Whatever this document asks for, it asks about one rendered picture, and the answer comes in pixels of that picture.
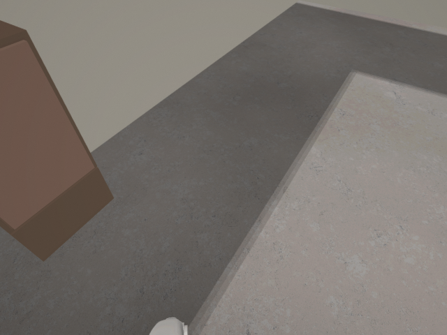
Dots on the left robot thigh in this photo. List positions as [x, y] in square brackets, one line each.
[170, 327]

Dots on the cupboard door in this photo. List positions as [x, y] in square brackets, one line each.
[41, 155]

